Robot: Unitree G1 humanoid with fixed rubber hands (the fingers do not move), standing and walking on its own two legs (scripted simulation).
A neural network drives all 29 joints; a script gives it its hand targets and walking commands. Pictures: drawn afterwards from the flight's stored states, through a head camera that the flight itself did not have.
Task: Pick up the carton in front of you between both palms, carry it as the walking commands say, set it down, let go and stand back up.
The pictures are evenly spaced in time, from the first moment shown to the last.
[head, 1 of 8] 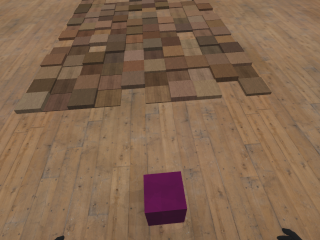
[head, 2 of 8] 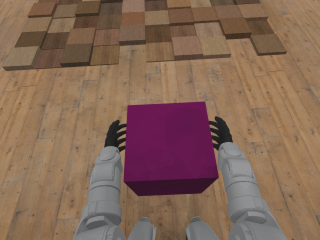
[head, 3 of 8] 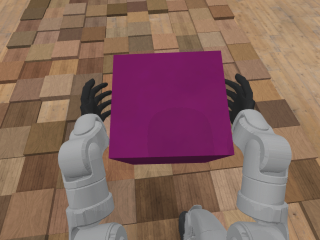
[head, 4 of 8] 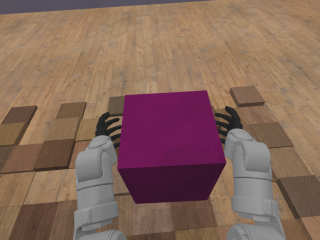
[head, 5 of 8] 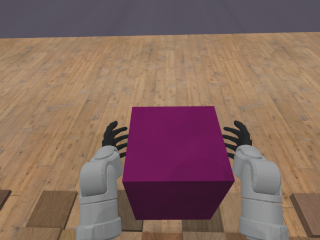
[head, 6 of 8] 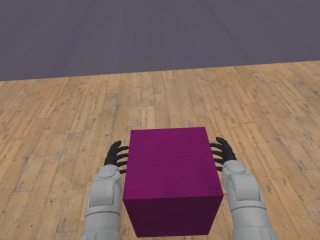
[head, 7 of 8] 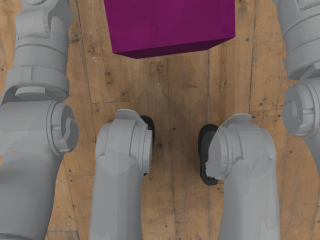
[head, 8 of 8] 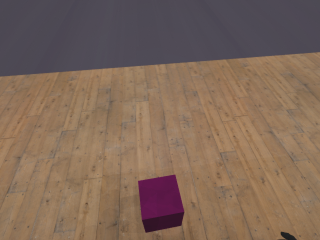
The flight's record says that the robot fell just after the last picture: no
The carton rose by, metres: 0.78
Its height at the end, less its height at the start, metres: +0.00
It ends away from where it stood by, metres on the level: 6.03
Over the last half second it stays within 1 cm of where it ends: yes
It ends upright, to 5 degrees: yes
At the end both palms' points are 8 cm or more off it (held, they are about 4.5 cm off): yes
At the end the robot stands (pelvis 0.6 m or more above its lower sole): yes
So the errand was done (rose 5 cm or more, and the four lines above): yes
